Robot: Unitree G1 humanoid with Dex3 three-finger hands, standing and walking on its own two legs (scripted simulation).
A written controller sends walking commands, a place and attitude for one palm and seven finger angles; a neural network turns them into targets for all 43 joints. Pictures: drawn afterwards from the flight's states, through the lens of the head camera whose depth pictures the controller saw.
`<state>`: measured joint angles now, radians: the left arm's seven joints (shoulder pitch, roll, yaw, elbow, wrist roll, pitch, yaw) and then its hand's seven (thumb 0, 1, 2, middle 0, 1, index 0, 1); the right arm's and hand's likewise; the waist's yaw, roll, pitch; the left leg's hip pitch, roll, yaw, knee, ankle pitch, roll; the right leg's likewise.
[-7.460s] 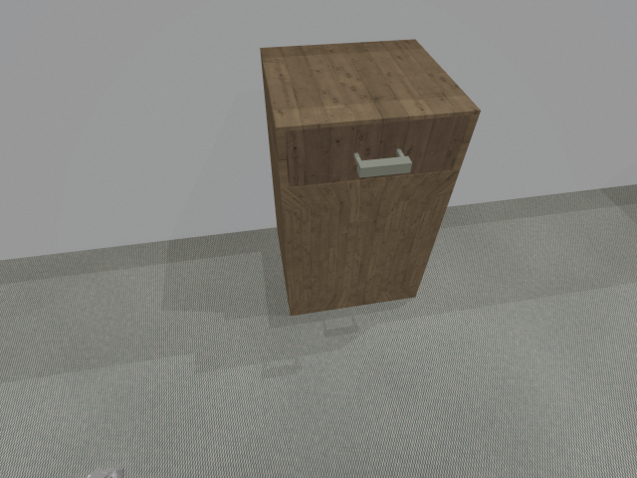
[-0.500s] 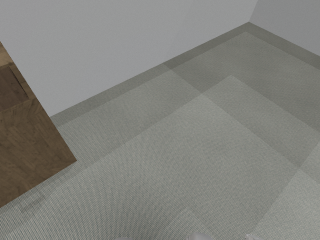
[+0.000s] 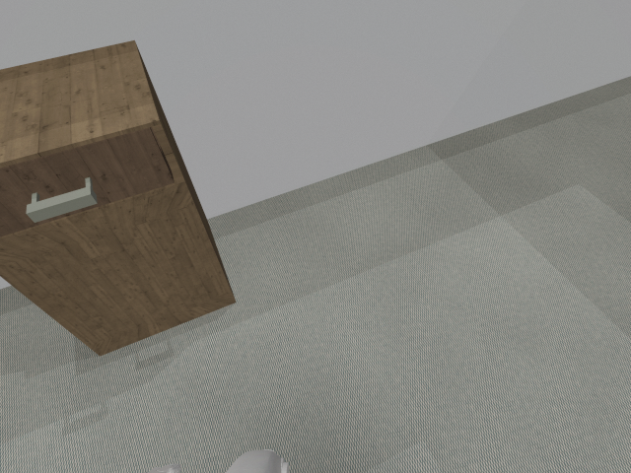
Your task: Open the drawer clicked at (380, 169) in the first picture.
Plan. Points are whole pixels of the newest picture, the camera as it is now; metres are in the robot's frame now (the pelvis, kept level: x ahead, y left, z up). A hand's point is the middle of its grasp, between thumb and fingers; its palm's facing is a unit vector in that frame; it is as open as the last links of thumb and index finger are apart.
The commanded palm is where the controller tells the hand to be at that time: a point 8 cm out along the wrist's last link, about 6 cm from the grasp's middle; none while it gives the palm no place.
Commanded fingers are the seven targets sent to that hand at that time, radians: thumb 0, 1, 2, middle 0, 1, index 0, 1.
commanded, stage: turn to face it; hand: left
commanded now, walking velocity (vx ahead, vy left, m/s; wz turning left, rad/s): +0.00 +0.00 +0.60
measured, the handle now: (62, 196) +0.64 +0.57 -0.08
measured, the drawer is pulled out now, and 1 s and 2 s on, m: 0.00 0.00 0.00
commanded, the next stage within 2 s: take the last steps up to it in 0.68 s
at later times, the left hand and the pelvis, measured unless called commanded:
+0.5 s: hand out of the picture +0.02 +0.28 -0.16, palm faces +0.28 -0.93 -0.26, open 7.4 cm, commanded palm none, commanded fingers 0.00 0.90 0.90 -0.20 -0.30 -0.20 -0.30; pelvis +0.00 +0.04 +0.00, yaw +15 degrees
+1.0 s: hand out of the picture -0.07 +0.21 -0.17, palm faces +0.46 -0.86 -0.22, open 7.3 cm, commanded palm none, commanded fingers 0.00 0.90 0.90 -0.20 -0.30 -0.20 -0.30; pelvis +0.01 +0.04 +0.00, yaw +25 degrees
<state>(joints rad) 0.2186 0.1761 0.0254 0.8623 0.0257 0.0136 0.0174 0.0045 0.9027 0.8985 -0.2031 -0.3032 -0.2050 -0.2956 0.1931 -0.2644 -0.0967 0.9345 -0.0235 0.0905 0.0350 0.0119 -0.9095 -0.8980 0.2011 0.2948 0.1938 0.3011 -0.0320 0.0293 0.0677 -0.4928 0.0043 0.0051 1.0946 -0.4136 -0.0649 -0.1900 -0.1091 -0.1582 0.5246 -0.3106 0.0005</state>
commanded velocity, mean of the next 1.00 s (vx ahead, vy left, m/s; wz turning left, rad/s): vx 0.07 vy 0.00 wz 0.30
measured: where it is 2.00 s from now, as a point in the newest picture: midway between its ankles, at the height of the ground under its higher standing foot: (282, 466)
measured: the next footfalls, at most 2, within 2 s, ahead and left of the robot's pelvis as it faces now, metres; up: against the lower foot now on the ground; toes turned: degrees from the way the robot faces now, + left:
left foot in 0.20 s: +0.03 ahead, +0.15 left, +0.00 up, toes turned +13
right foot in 0.64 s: +0.07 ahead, -0.08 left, +0.00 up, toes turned +14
